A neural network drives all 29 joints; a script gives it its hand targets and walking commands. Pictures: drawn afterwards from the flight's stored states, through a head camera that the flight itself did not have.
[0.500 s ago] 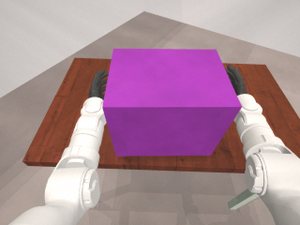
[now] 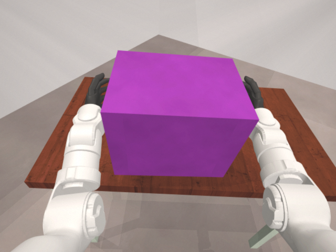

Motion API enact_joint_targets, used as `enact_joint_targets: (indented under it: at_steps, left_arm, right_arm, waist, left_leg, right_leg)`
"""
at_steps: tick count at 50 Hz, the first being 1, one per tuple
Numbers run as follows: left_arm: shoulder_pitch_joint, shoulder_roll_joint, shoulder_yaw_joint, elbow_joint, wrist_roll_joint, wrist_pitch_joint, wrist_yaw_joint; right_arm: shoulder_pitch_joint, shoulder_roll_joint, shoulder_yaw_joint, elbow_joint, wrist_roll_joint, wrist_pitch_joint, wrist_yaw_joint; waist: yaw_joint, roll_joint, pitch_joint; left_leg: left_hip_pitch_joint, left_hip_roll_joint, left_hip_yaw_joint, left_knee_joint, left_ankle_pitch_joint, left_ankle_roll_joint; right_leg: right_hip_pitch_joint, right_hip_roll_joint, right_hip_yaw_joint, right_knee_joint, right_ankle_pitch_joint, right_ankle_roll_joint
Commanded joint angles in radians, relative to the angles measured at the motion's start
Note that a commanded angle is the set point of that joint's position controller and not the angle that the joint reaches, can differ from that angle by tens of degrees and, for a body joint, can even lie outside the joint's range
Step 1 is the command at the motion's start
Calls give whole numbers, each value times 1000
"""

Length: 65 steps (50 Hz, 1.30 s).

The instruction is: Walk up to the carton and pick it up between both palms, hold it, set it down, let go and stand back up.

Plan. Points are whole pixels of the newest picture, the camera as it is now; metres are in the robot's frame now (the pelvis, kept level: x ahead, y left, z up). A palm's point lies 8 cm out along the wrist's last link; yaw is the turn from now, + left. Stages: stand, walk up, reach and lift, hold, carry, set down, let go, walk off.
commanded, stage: reach and lift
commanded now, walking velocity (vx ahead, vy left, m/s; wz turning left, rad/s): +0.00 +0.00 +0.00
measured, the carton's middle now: (173, 117) +0.41 +0.01 +0.12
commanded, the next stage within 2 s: hold in 1.68 s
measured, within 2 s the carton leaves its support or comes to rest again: neither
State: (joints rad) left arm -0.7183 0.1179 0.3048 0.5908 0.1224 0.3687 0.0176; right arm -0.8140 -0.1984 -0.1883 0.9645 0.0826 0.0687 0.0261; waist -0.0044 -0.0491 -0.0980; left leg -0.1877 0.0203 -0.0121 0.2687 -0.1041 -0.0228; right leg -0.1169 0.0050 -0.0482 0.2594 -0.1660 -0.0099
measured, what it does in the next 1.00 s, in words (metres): stands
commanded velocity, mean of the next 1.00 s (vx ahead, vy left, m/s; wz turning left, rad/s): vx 0.00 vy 0.00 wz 0.00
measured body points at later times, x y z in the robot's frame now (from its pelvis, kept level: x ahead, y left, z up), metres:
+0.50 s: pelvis +0.00 +0.01 +0.00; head -0.06 +0.04 +0.45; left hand +0.38 +0.21 +0.18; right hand +0.39 -0.18 +0.20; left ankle +0.02 +0.13 -0.75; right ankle -0.02 -0.11 -0.75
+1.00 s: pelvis -0.02 +0.01 +0.00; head -0.07 +0.03 +0.45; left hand +0.37 +0.20 +0.21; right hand +0.37 -0.19 +0.22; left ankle +0.02 +0.13 -0.75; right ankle -0.02 -0.11 -0.75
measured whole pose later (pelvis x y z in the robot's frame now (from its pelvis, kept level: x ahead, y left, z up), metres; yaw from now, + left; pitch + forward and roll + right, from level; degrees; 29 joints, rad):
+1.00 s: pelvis -0.02 +0.01 +0.00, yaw -2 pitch -2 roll +0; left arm -0.65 0.12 0.31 0.23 0.12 0.67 -0.01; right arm -0.77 -0.24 -0.05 0.64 0.28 0.36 -0.07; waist -0.04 -0.03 -0.12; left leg -0.15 0.02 0.03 0.29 -0.11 0.00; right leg -0.09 0.00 -0.01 0.26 -0.14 0.01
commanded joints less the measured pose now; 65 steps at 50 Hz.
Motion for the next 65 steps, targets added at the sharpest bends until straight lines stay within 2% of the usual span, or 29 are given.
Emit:
enact_joint_targets:
  at_steps: [1,4,6,7,9,12,13,14,15,17,20,23,27,29,31,34,36,38,41,43,45,48,50,52,55,59,61,65]
  left_arm:
    - [-650,-573,-430,-271,-74,7,-121]
    - [-617,-536,-390,-269,-54,41,-135]
    - [-609,-538,-398,-294,-59,52,-140]
    - [-626,-527,-374,-267,-53,54,-142]
    - [-654,-550,-404,-336,-81,45,-130]
    - [-669,-565,-442,-338,-113,41,-121]
    - [-667,-563,-444,-336,-122,47,-119]
    - [-539,-597,-496,-442,-146,65,-110]
    - [-547,-579,-502,-467,-151,82,-112]
    - [-543,-556,-485,-460,-151,113,-120]
    - [-507,-503,-414,-405,-90,162,-157]
    - [-548,-494,-422,-427,-76,192,-180]
    - [-671,-553,-548,-585,-149,190,-157]
    - [-686,-557,-580,-628,-170,193,-139]
    - [-649,-536,-552,-601,-151,211,-134]
    - [-542,-483,-442,-481,-73,254,-158]
    - [-505,-461,-382,-427,-37,276,-184]
    - [-537,-460,-362,-419,-39,279,-197]
    - [-625,-500,-416,-486,-105,256,-182]
    - [-676,-534,-476,-540,-159,237,-160]
    - [-697,-544,-505,-556,-188,231,-142]
    - [-651,-512,-457,-491,-145,261,-145]
    - [-602,-489,-403,-431,-89,291,-171]
    - [-581,-472,-381,-418,-61,310,-199]
    - [-625,-477,-425,-506,-97,308,-216]
    - [-684,-484,-511,-695,-181,289,-188]
    - [-646,-458,-496,-714,-173,298,-179]
    - [-497,-407,-387,-610,-68,351,-209]
  right_arm:
    - [-681,504,282,-285,101,-7,88]
    - [-676,499,299,-279,115,21,78]
    - [-690,514,323,-335,126,24,74]
    - [-704,512,311,-323,115,32,74]
    - [-745,541,354,-401,132,24,78]
    - [-773,563,370,-477,133,27,72]
    - [-786,561,381,-494,141,35,68]
    - [-714,608,467,-595,209,42,60]
    - [-699,574,484,-609,234,60,42]
    - [-681,561,486,-584,244,99,25]
    - [-602,508,426,-486,201,151,16]
    - [-600,510,384,-479,190,180,18]
    - [-653,537,382,-574,244,177,32]
    - [-658,537,394,-610,267,184,36]
    - [-646,526,400,-594,266,206,39]
    - [-621,508,394,-520,230,246,39]
    - [-630,506,389,-508,218,262,35]
    - [-680,522,396,-530,225,260,35]
    - [-773,578,431,-633,263,237,43]
    - [-813,605,462,-717,295,229,42]
    - [-808,607,473,-738,307,238,36]
    - [-727,561,436,-607,265,273,33]
    - [-671,528,403,-511,230,296,30]
    - [-656,510,384,-487,225,311,21]
    - [-677,519,391,-547,265,311,6]
    - [-680,534,439,-717,350,306,-4]
    - [-645,515,453,-735,360,321,-7]
    - [-593,460,456,-670,329,363,-17]
  waist:
    - [-24,131,-414]
    - [-7,102,-341]
    - [0,81,-365]
    - [7,62,-339]
    - [31,48,-428]
    - [15,30,-481]
    - [21,29,-473]
    - [-15,-29,-540]
    - [-14,1,-528]
    - [-42,-16,-475]
    - [-58,-15,-297]
    - [-69,37,-222]
    - [-107,156,-353]
    - [-114,186,-403]
    - [-106,173,-377]
    - [-74,87,-255]
    - [-49,39,-216]
    - [-27,17,-232]
    - [-12,11,-357]
    - [-19,24,-455]
    - [-33,34,-482]
    - [-54,27,-357]
    - [-59,26,-253]
    - [-64,37,-218]
    - [-88,72,-295]
    - [-118,133,-468]
    - [-115,133,-447]
    - [-76,77,-275]
  left_leg:
    - [319,-47,42,61,313,-44]
    - [272,-49,50,37,252,-23]
    - [265,-50,51,37,251,-15]
    - [237,-52,56,25,207,-5]
    - [253,-49,55,37,244,-1]
    - [270,-51,51,54,249,6]
    - [265,-53,52,55,238,9]
    - [337,-40,36,93,395,20]
    - [331,-50,28,103,407,9]
    - [319,-54,30,88,372,10]
    - [267,-55,37,27,219,14]
    - [226,-51,35,-12,123,5]
    - [318,-49,15,33,237,-37]
    - [360,-48,6,54,275,-44]
    - [354,-45,6,46,237,-32]
    - [258,-44,24,-11,68,15]
    - [204,-47,38,-35,5,35]
    - [182,-48,42,-37,-3,42]
    - [225,-41,36,-6,81,45]
    - [274,-39,28,31,168,38]
    - [300,-38,25,47,194,32]
    - [276,-34,31,13,93,37]
    - [225,-38,39,-22,14,40]
    - [198,-43,43,-32,4,34]
    - [237,-50,35,-2,114,12]
    - [347,-63,16,83,359,-31]
    - [363,-62,13,92,389,-35]
    - [297,-55,24,47,287,-16]
  right_leg:
    - [46,34,-22,-19,258,35]
    - [62,28,-17,-20,231,46]
    - [81,32,-15,-12,246,49]
    - [67,32,-15,-15,208,49]
    - [73,40,-13,0,241,49]
    - [68,47,-9,1,257,50]
    - [65,47,-4,1,248,49]
    - [137,72,10,16,430,43]
    - [145,65,17,16,462,49]
    - [133,62,22,15,448,57]
    - [97,42,21,-32,269,53]
    - [67,28,19,-59,143,39]
    - [28,41,6,-42,173,25]
    - [2,48,0,-38,184,22]
    - [-8,46,-4,-42,162,23]
    - [19,32,4,-61,79,30]
    - [41,29,9,-69,31,33]
    - [49,31,10,-67,11,34]
    - [53,45,11,-44,84,34]
    - [44,57,11,-27,155,33]
    - [15,62,12,-24,175,31]
    - [-17,48,23,-49,96,26]
    - [1,33,31,-67,36,25]
    - [37,25,37,-73,31,24]
    - [89,27,40,-57,145,29]
    - [106,55,19,-10,347,42]
    - [95,60,11,-5,373,43]
    - [122,52,13,-29,302,39]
